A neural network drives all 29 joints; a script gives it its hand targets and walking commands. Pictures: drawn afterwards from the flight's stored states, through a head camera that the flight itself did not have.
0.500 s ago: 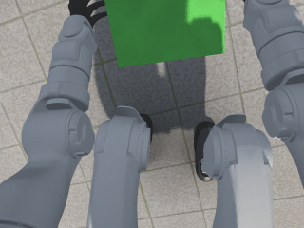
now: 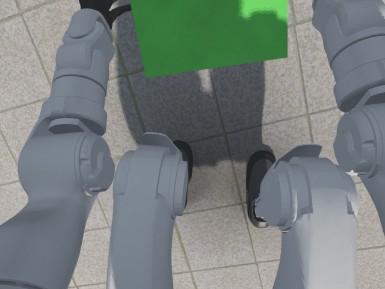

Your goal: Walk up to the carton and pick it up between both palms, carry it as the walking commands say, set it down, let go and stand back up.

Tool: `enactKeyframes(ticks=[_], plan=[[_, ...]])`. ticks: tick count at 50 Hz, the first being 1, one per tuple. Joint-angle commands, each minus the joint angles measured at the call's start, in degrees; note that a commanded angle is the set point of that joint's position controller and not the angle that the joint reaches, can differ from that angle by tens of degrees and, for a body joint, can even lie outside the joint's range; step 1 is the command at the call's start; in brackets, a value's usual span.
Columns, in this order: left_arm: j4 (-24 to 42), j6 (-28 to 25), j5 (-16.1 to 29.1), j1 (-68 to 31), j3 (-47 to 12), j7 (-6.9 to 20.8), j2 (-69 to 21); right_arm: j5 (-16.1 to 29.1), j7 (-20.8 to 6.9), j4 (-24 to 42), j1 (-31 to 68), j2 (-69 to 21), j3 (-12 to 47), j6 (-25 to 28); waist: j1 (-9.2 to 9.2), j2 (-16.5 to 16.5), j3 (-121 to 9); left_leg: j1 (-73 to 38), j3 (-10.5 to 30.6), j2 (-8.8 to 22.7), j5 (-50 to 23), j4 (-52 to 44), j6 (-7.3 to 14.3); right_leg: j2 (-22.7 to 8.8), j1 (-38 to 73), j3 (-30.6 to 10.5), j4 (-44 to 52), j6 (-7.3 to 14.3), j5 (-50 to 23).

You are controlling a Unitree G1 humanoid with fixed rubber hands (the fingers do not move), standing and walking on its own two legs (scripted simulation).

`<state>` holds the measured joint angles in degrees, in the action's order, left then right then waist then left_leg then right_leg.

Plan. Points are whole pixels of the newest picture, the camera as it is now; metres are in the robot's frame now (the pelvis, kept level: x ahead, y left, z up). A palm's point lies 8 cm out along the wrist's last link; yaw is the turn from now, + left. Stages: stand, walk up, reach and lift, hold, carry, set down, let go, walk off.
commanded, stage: set down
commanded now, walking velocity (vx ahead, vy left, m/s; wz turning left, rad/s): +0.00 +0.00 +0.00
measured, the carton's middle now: (208, 12) +0.53 +0.05 -0.27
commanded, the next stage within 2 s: none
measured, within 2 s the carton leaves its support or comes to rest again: neither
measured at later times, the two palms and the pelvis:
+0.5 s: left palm (99, 12) +0.51 +0.22 -0.19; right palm out of the picture +0.56 -0.12 -0.19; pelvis +0.00 +0.00 -0.01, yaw +0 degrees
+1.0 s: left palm (92, 20) +0.50 +0.23 -0.19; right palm out of the picture +0.56 -0.14 -0.19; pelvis -0.01 +0.01 +0.00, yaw +0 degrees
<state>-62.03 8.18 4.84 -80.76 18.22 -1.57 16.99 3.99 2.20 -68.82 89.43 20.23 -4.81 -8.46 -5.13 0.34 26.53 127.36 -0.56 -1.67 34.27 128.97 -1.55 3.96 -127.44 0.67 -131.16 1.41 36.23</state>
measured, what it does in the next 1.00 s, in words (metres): stands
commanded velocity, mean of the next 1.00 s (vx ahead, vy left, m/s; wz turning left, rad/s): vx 0.00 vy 0.00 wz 0.00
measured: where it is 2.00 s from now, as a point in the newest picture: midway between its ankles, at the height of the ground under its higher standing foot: (217, 195)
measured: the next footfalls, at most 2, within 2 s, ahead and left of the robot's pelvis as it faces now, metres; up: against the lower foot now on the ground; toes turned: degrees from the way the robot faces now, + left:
none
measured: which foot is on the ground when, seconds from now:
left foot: down 0.00-1.00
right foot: down 0.00-1.00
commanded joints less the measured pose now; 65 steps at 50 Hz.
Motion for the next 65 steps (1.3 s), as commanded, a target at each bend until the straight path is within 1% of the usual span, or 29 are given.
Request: enactKeyframes(ticks=[1, 11, 12, 15, 17, 19, 20, 23, 27, 28, 29, 31, 32, 36, 37, 38, 40, 41, 48, 50, 51, 54, 55, 56, 57, 59, 61, 64, 65], plan=[[8.4, -1.7, 2.3, -26.7, -13.3, 12.5, -43.3, 3.0, -12.7, 7.9, 21.3, -42.9, 8.5, 1.7, -2.67, -2.1, -48.7, -18.2, -1.4, -2.8, -22.7, -6.5, 1.4, 2.2, 20.4, -3.4, 10.3, 1.2, -20.5], [7.8, -2.0, 4.2, -26.3, -14.2, 12.2, -44.4, 2.5, -13.0, 9.1, 20.0, -43.0, 8.9, 2.3, 0.31, -4.4, -49.5, -20.0, 0.5, -2.7, -23.6, -6.3, 1.9, 1.7, 20.0, -2.2, 8.5, 1.1, -21.1], [7.6, -2.2, 2.3, -26.7, -12.7, 12.2, -43.5, 2.7, -13.1, 6.6, 19.3, -44.4, 9.8, 1.8, -3.08, -3.8, -48.5, -17.6, -1.0, -2.7, -23.4, -5.8, 0.9, 1.4, 21.9, -4.6, 9.3, 2.1, -22.7], [6.0, -2.2, 3.0, -24.1, -13.3, 12.0, -42.9, 1.6, -13.2, 6.9, 18.3, -43.0, 7.9, 2.1, 0.92, -4.7, -49.1, -20.1, 0.3, -2.6, -23.7, -6.0, 1.9, 1.6, 19.9, -2.3, 8.8, 1.3, -21.8], [7.1, -2.5, 2.2, -25.1, -12.5, 12.0, -42.6, 2.2, -13.1, 7.8, 18.5, -42.8, 8.9, 2.5, -2.25, -2.7, -48.9, -16.8, -1.1, -2.6, -24.2, -5.8, 1.1, 1.6, 20.6, -3.9, 9.3, 1.7, -22.8], [6.6, -2.7, 2.9, -24.6, -12.3, 11.7, -41.8, 2.1, -12.7, 8.7, 20.2, -40.0, 9.0, 2.7, 0.10, -7.0, -47.6, -18.0, 0.4, -3.2, -24.3, -5.3, 1.4, 1.4, 21.9, -3.0, 9.8, 0.7, -22.1], [4.9, -2.6, 2.3, -24.7, -11.7, 11.3, -39.5, 2.4, -12.7, 7.7, 20.8, -40.4, 9.7, 2.3, -2.51, -6.4, -50.3, -19.1, -0.4, -2.5, -23.6, -5.0, 1.3, 0.9, 22.5, -3.4, 9.1, 0.7, -22.2], [4.1, -3.5, 2.4, -23.3, -10.4, 10.4, -37.9, 2.3, -11.4, 7.9, 19.8, -38.5, 8.6, 3.0, -2.82, -4.8, -51.2, -19.0, -0.6, -2.1, -22.7, -5.1, 1.3, 1.3, 23.2, -4.0, 8.9, 0.9, -22.1], [3.0, -4.0, 2.7, -22.3, -9.7, 8.8, -31.6, 1.2, -9.7, 9.4, 21.2, -27.6, 6.8, 4.4, 0.37, -4.4, -50.9, -21.7, 0.0, -2.2, -20.3, -6.1, 1.2, 1.0, 22.3, -2.2, 8.7, 0.2, -19.1], [3.2, -4.4, 1.6, -21.5, -10.0, 8.3, -31.0, 3.3, -9.6, 7.3, 20.9, -29.5, 8.4, 4.3, -2.26, -3.3, -51.8, -21.1, -0.6, -1.9, -23.4, -5.6, 0.7, 0.6, 25.2, -3.8, 9.1, 0.4, -22.7], [4.2, -4.7, 2.3, -22.0, -10.0, 8.2, -30.7, 2.0, -8.8, 8.4, 19.9, -26.9, 7.0, 5.0, 0.11, -4.6, -51.2, -19.4, 0.0, -2.3, -23.5, -6.1, 0.7, 0.8, 25.1, -2.6, 9.0, 0.5, -23.3], [3.6, -6.1, 2.8, -20.4, -8.2, 5.6, -21.9, 2.7, -6.7, 6.9, 19.6, -17.0, 5.5, 5.3, -0.84, -2.1, -53.0, -24.4, -0.5, -1.6, -24.0, -6.2, 0.3, 0.4, 25.3, -2.6, 9.0, -0.3, -22.0], [2.2, -6.2, 3.4, -19.6, -7.4, 4.8, -19.7, 2.3, -6.1, 6.6, 18.9, -16.7, 5.4, 5.1, 0.20, -5.6, -54.5, -22.5, -0.1, -1.7, -22.5, -5.7, 0.5, 0.4, 26.3, -3.2, 9.4, 0.0, -21.3], [-1.2, -8.1, 3.3, -13.0, -1.9, -0.8, -1.0, 4.7, -1.5, 7.0, 17.6, 2.2, 6.7, 6.1, -4.39, -5.4, -54.9, -23.2, 0.0, -1.0, -23.9, -6.5, 0.1, -0.8, 28.0, -5.5, 9.8, -0.8, -21.8], [-2.1, -8.1, 4.7, -14.0, -3.6, -1.1, -0.9, 4.1, -0.8, 5.6, 16.5, 5.1, 4.5, 6.3, -0.53, -5.3, -57.0, -25.0, 0.8, -0.9, -23.6, -7.5, 0.2, -0.9, 28.4, -3.9, 9.8, -1.2, -21.3], [-2.6, -8.2, 5.3, -12.2, -4.7, -1.4, -0.2, 5.9, -0.5, 2.1, 15.3, 3.4, 5.8, 5.8, -2.62, -3.0, -56.1, -23.5, 0.9, -0.4, -23.5, -7.7, -0.2, -1.0, 28.1, -5.1, 9.6, -0.6, -21.0], [-0.7, -9.0, 5.1, -14.1, -3.8, -3.2, 5.8, 3.5, 0.7, 5.4, 16.5, 9.9, 2.7, 6.7, 0.34, -5.0, -57.4, -24.2, 1.0, -0.3, -23.5, -8.0, -0.2, -1.3, 23.6, -3.5, 10.1, -1.6, -20.1], [-1.2, -9.5, 5.3, -13.9, -2.8, -3.4, 5.9, 5.7, 1.3, 6.0, 17.4, 6.9, 6.2, 6.7, -3.42, -3.2, -60.1, -25.1, 0.5, 0.0, -25.7, -6.8, -0.4, -1.4, 27.9, -6.0, 10.1, -1.0, -22.4], [-3.5, -9.3, 6.9, -15.1, -4.3, -3.7, 10.1, 6.5, 1.7, 6.3, 19.2, 11.9, 4.6, 6.8, -1.06, -4.8, -59.4, -20.3, 1.2, 2.1, -23.6, -6.6, 0.4, -1.9, 24.7, -6.6, 9.8, -0.9, -20.7], [-3.0, -9.2, 6.6, -14.6, -5.1, -3.2, 9.6, 8.9, 0.2, 1.9, 17.2, 8.2, 6.3, 6.2, -4.43, -3.0, -58.2, -23.0, 0.9, 1.5, -24.2, -8.8, 0.5, -1.9, 22.0, -5.0, 9.6, -1.4, -19.4], [-3.2, -8.7, 7.6, -14.3, -5.4, -3.3, 9.4, 7.6, -0.2, -1.7, 15.7, 11.6, 4.9, 6.0, -1.51, -3.1, -57.5, -24.0, 1.4, 1.5, -22.8, -8.6, 0.1, -2.3, 21.3, -5.1, 9.6, -0.6, -17.1], [-2.7, -8.7, 8.3, -14.2, -5.9, -3.3, 10.9, 7.5, 0.2, 2.3, 16.1, 14.9, 3.8, 6.8, -0.58, -4.8, -57.2, -23.9, 2.1, 2.1, -24.2, -8.1, 0.6, -2.6, 18.0, -3.5, 9.2, -1.6, -17.4], [-1.0, -8.8, 7.3, -13.7, -5.8, -3.8, 11.7, 8.4, -0.1, -0.6, 16.8, 14.7, 4.1, 6.4, -3.34, -0.8, -59.4, -26.0, 2.1, 2.3, -24.8, -8.2, 0.3, -3.1, 20.5, -4.9, 7.5, -1.0, -18.5], [0.8, -8.5, 9.5, -16.3, -6.8, -3.3, 9.9, 7.6, -0.1, 1.8, 17.3, 15.2, 4.3, 6.8, 0.31, -5.3, -58.2, -23.2, 2.1, 1.8, -22.0, -8.4, 0.4, -2.8, 19.8, -3.9, 8.8, -0.8, -16.0], [-0.4, -8.3, 8.6, -14.9, -7.2, -3.5, 12.0, 9.3, -0.6, 1.7, 18.1, 16.9, 4.7, 6.5, -3.07, -1.9, -57.9, -28.3, 1.5, 2.5, -21.7, -9.1, 0.2, -3.0, 19.4, -3.5, 8.9, -1.3, -13.7], [-1.0, -8.0, 8.7, -13.7, -6.5, -3.5, 11.6, 12.0, -1.0, 6.2, 21.0, 13.8, 8.4, 6.6, -4.95, -4.1, -62.0, -29.4, 1.9, 2.4, -23.2, -8.4, 1.0, -2.8, 22.3, -3.9, 8.4, -1.6, -15.6], [2.6, -7.9, 9.6, -14.7, -6.4, -3.6, 12.1, 9.6, 0.3, 5.6, 18.5, 16.3, 5.2, 6.2, -1.83, -2.7, -71.1, -32.9, 1.0, 2.5, -26.1, -7.6, 0.1, -2.5, 27.8, -4.2, 9.5, -0.6, -18.9], [6.0, -6.7, 11.4, -12.3, -8.3, -3.8, 10.4, 12.1, 0.2, 12.6, 21.3, 13.6, 8.9, 5.5, -4.03, -5.4, -76.9, -34.9, 0.3, 1.5, -27.3, -9.5, 0.9, -2.3, 35.5, -1.9, 9.4, -1.6, -22.0], [8.2, -6.1, 14.6, -13.8, -10.2, -4.0, 8.7, 11.1, 1.2, 15.2, 20.6, 16.0, 7.3, 5.1, -1.34, -5.5, -83.7, -36.9, 0.5, 1.3, -29.4, -8.4, 0.6, -2.0, 39.8, -3.2, 10.0, -0.8, -25.0]])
